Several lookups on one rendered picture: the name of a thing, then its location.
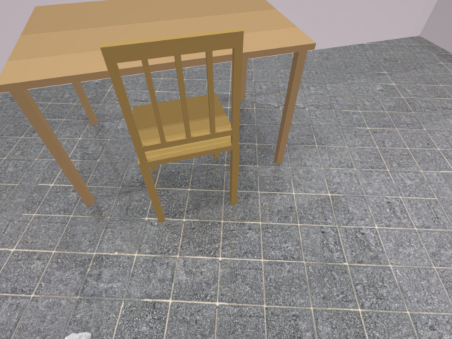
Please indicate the chair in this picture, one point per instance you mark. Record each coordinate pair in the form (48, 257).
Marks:
(164, 132)

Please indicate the table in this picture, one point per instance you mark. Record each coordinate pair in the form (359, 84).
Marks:
(60, 44)

